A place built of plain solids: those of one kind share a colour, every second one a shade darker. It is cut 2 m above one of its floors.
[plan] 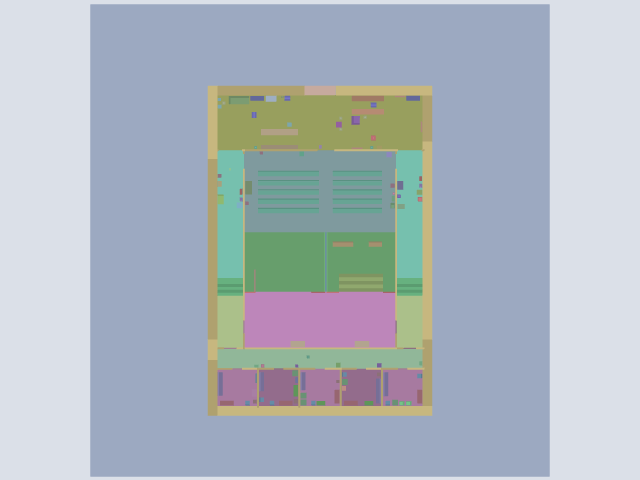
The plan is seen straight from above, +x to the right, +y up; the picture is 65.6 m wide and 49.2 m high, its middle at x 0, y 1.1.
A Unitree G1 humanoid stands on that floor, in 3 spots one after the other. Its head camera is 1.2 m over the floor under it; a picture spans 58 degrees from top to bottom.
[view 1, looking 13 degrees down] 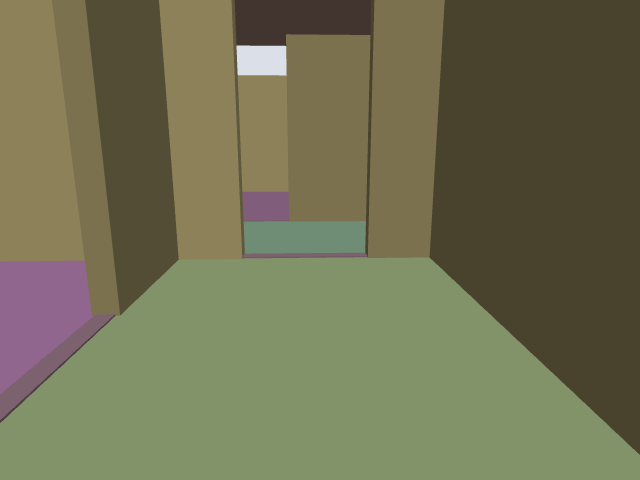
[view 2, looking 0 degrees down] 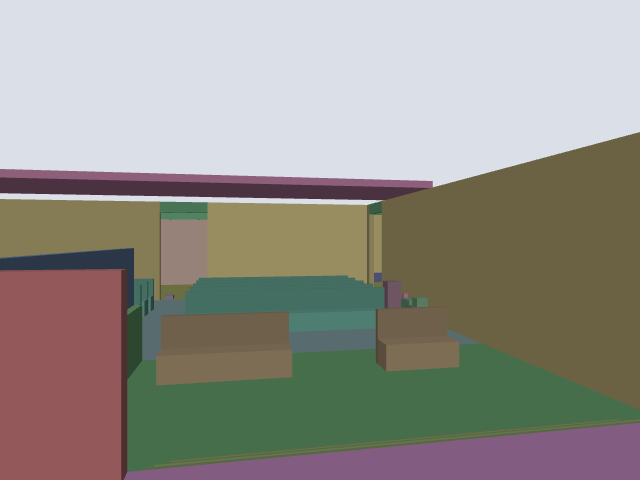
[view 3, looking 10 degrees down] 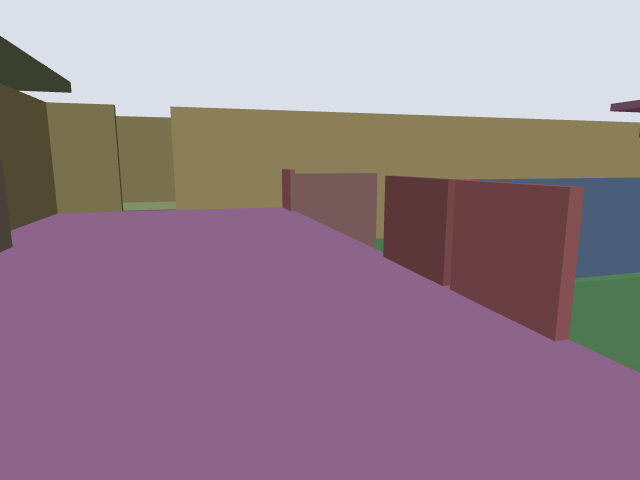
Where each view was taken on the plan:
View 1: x -9.20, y -5.57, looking -92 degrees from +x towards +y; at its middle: floor_back_corridor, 5.33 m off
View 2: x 2.50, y -6.59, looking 79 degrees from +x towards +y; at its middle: wall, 17.12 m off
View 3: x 4.20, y -6.64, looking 164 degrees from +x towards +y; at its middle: floor_stage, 6.91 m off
